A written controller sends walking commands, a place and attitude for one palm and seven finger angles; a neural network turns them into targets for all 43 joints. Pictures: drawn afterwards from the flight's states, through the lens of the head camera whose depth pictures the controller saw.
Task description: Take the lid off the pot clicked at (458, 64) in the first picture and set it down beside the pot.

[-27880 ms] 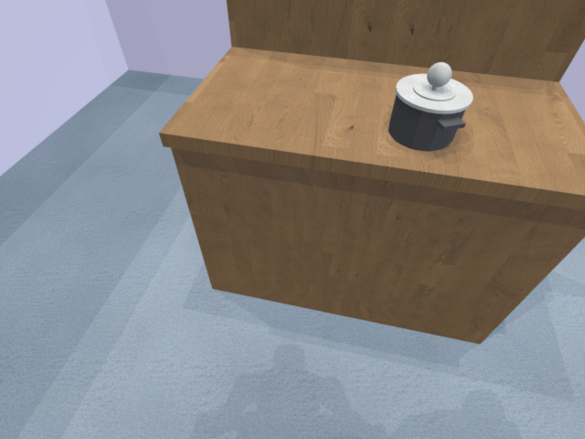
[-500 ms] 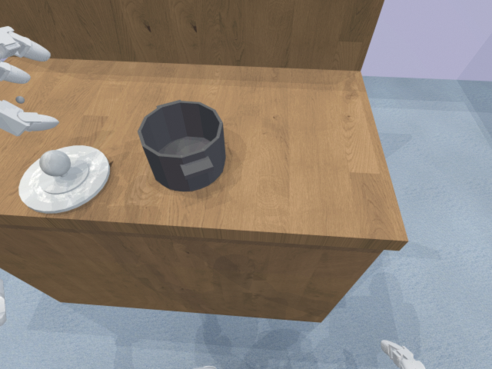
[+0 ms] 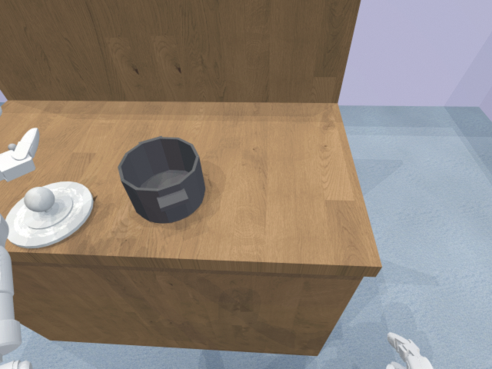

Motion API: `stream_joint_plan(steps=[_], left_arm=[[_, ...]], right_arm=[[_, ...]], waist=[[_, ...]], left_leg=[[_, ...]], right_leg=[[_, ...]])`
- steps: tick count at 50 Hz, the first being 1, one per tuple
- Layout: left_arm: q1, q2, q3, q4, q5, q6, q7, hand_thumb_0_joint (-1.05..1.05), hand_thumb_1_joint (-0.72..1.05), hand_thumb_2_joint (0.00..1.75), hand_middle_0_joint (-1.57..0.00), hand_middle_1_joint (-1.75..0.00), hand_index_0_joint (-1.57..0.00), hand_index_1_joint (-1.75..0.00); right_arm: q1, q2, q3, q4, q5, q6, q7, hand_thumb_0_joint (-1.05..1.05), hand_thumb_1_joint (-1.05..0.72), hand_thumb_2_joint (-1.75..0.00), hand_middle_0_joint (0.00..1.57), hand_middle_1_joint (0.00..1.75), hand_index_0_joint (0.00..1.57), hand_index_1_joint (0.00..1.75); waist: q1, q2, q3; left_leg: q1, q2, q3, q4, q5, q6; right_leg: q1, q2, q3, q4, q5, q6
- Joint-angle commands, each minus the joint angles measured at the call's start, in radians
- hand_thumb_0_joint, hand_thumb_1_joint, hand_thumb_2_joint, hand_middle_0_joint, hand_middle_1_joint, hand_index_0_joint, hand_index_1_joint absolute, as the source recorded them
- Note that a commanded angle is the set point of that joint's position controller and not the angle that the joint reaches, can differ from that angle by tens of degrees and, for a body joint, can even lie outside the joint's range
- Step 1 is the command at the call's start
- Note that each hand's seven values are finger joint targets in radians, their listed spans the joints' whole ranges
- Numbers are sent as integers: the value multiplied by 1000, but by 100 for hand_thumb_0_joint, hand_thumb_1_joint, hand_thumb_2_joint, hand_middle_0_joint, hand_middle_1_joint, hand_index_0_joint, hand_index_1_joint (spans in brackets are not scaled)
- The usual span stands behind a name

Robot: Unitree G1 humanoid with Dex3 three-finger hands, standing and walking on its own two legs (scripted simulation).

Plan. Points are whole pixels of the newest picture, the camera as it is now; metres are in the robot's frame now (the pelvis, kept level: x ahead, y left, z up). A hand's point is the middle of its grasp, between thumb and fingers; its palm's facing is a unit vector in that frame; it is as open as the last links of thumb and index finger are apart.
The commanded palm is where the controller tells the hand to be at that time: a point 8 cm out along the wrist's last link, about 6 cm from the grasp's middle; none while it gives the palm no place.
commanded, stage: draw the hand back to the body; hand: left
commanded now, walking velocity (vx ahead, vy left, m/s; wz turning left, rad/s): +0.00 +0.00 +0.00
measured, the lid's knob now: (39, 199) +0.39 +0.44 +0.04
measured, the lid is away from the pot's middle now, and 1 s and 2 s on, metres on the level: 0.24 0.24 0.24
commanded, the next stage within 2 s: step back with the hand held close in 1.18 s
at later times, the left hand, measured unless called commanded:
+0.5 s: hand (15, 199) +0.25 +0.29 +0.22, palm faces +0.55 -0.79 -0.27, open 7.6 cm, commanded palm +0.19 +0.32 +0.22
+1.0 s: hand (7, 276) +0.17 +0.26 +0.19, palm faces +0.43 -0.84 -0.33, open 7.4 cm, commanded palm +0.10 +0.30 +0.20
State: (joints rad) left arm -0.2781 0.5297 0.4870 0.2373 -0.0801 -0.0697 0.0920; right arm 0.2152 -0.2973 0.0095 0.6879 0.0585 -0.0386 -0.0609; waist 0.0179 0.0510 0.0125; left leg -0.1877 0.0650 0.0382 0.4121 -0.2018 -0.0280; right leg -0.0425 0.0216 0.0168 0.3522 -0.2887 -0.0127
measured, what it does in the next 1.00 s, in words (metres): stands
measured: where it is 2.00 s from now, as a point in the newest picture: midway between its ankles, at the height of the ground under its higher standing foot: outside the picture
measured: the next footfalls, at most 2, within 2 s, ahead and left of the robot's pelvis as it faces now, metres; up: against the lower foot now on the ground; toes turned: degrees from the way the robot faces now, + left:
none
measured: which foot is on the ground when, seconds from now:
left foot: down 0.00-1.00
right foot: down 0.00-1.00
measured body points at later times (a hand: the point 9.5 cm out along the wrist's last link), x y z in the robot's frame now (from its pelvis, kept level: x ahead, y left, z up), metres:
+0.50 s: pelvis +0.00 +0.00 +0.00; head -0.01 -0.02 +0.45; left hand +0.22 +0.33 +0.23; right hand +0.19 -0.23 -0.09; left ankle +0.01 +0.14 -0.74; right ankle -0.06 -0.11 -0.74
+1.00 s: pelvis -0.02 +0.02 +0.00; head -0.05 +0.00 +0.45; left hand +0.14 +0.30 +0.21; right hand +0.18 -0.20 -0.07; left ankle +0.01 +0.14 -0.74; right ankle -0.06 -0.11 -0.74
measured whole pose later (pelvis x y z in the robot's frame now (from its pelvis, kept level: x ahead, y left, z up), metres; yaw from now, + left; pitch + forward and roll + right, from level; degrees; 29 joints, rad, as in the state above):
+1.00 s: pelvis -0.02 +0.02 +0.00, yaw +1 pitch -5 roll -1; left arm 0.43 0.34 0.34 -0.48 -0.11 -0.13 0.08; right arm 0.16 -0.22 0.02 0.65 0.01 -0.11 -0.06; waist 0.06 0.06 0.02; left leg -0.14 0.05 0.03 0.41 -0.18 -0.01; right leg 0.02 0.00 0.00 0.32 -0.25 0.01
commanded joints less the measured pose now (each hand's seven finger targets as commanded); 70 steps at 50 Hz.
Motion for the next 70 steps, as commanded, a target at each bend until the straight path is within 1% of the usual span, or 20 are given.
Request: stream_joint_plan(steps=[1, 6, 11, 16, 19, 21, 26, 29, 33, 39, 45, 51, 57, 61, 62, 64, 65, 66, 68, 70], left_arm=[[-250, 328, 97, -312, -10, -79, 14, 0, 55, 83, -27, -49, -27, -49], [-177, 268, 77, -405, -18, -94, 18, 0, 66, 85, -24, -43, -24, -43], [-46, 242, 101, -414, -29, -91, 16, 0, 78, 88, -22, -36, -22, -36], [6, 188, 66, -529, -36, -101, 10, 0, 90, 90, -20, -30, -20, -30], [90, 188, 94, -574, -39, -100, 12, 0, 90, 90, -20, -30, -20, -30], [121, 164, 82, -593, -40, -104, 10, 0, 90, 90, -20, -30, -20, -30], [181, 97, 25, -668, -41, -109, 5, 0, 90, 90, -20, -30, -20, -30], [261, 99, 42, -681, -43, -106, 7, 0, 90, 90, -20, -30, -20, -30], [315, 76, 25, -768, -41, -117, 6, 0, 90, 90, -20, -30, -20, -30], [469, 25, -7, -757, -45, -105, -1, 0, 90, 90, -20, -30, -20, -30], [545, 17, -31, -942, -30, -126, 4, 0, 90, 90, -20, -30, -20, -30], [695, -28, -57, -916, -33, -112, 1, 0, 90, 90, -20, -30, -20, -30], [619, -8, -60, -1004, -16, -122, 18, 0, 90, 90, -20, -30, -20, -30], [662, -41, -83, -960, -16, -107, 15, 0, 90, 90, -20, -30, -20, -30], [657, -32, -76, -975, -14, -110, 16, 0, 90, 90, -20, -30, -20, -30], [656, -23, -67, -982, -13, -111, 18, 0, 90, 90, -20, -30, -20, -30], [447, 170, 113, -1129, -7, -167, 30, 0, 90, 90, -20, -30, -20, -30], [454, 155, 106, -1083, -10, -192, 29, 0, 90, 90, -20, -30, -20, -30], [651, 27, 15, -957, -4, -178, 11, 0, 90, 90, -20, -30, -20, -30], [724, -15, -17, -947, -3, -168, -9, 0, 90, 90, -20, -30, -20, -30]], right_arm=[[-125, -103, -42, -158, -6, -63, -12, 0, -90, -90, 20, 30, 20, 30], [-145, -88, -41, -159, -11, -81, -12, 0, -90, -90, 20, 30, 20, 30], [-154, -79, -43, -158, -15, -80, -14, 0, -90, -90, 20, 30, 20, 30], [-179, -65, -38, -173, -18, -92, -14, 0, -90, -90, 20, 30, 20, 30], [-181, -61, -38, -174, -24, -94, -13, 0, -90, -90, 20, 30, 20, 30], [-186, -56, -38, -172, -26, -97, -13, 0, -90, -90, 20, 30, 20, 30], [-201, -46, -33, -180, -27, -105, -13, 0, -90, -90, 20, 30, 20, 30], [-204, -44, -33, -182, -33, -108, -15, 0, -90, -90, 20, 30, 20, 30], [-212, -36, -30, -189, -38, -113, -14, 0, -90, -90, 20, 30, 20, 30], [-216, -32, -28, -190, -42, -110, -12, 0, -90, -90, 20, 30, 20, 30], [-225, -22, -25, -206, -50, -135, -10, 0, -90, -90, 20, 30, 20, 30], [-223, -17, -23, -211, -47, -127, -15, 0, -90, -90, 20, 30, 20, 30], [-221, -15, -19, -208, -55, -148, -28, 0, -90, -90, 20, 30, 20, 30], [-220, -12, -17, -206, -54, -144, -26, 0, -90, -90, 20, 30, 20, 30], [-218, -16, -19, -207, -55, -144, -25, 0, -90, -90, 20, 30, 20, 30], [-219, -14, -18, -207, -57, -147, -27, 0, -90, -90, 20, 30, 20, 30], [-189, -45, -25, -252, -46, -122, -17, 0, -90, -90, 20, 30, 20, 30], [-183, -20, -18, -233, -50, -113, -18, 0, -90, -90, 20, 30, 20, 30], [-153, -17, -30, -218, -50, -98, -4, 0, -90, -90, 20, 30, 20, 30], [-138, -30, -44, -247, -43, -83, 4, 0, -90, -90, 20, 30, 20, 30]], waist=[[9, 18, -242], [10, 36, -224], [20, -22, -186], [20, 21, -180], [34, 2, -200], [29, -5, -180], [24, 26, -148], [35, -5, -135], [37, 27, -137], [36, -29, -62], [42, 63, -105], [37, -24, -12], [36, 38, -42], [34, 8, -18], [37, 36, -27], [42, 24, -39], [19, 14, 28], [7, -13, 30], [-5, -162, 18], [-10, -120, -45]], left_leg=[[223, -59, 58, 23, 322, 80], [246, -59, 55, 18, 324, 78], [227, -57, 56, 10, 306, 77], [252, -54, 51, -1, 295, 75], [252, -53, 48, -4, 315, 74], [250, -54, 50, -1, 316, 74], [258, -50, 37, -20, 271, 69], [243, -47, 32, -25, 244, 70], [248, -45, 27, -30, 234, 65], [210, -38, 18, -42, 165, 63], [229, -39, 6, -37, 151, 55], [176, -31, -6, -57, 59, 53], [198, -36, -14, -42, 49, 53], [190, -34, -18, -52, 34, 51], [188, -33, -17, -53, 30, 50], [190, -33, -22, -50, 45, 51], [99, -20, -28, 6, -32, 71], [74, -27, -35, 32, -59, 68], [68, -22, -40, 89, 2, 73], [71, -6, -28, 107, 89, 78]], right_leg=[[-37, -9, -29, -25, 539, 8], [-52, -5, -34, -33, 514, 7], [-49, -6, -35, -39, 518, 11], [-64, -5, -36, -51, 475, 7], [-40, -5, -38, -46, 502, 7], [-46, -7, -40, -50, 512, 7], [-71, -3, -47, -66, 418, 2], [-73, -4, -48, -71, 385, 2], [-68, -7, -49, -76, 364, -2], [-102, -6, -52, -101, 277, 0], [-94, -9, -50, -96, 243, -8], [-130, -6, -52, -123, 136, -7], [-135, -8, -46, -122, 125, -11], [-137, -8, -47, -125, 105, -9], [-135, -8, -47, -124, 105, -12], [-127, -8, -48, -117, 118, -13], [-208, -62, 65, -138, 198, -8], [-211, -94, 71, -133, 211, -16], [-224, -116, 76, -106, 300, -12], [-195, -131, 54, -52, 386, 0]])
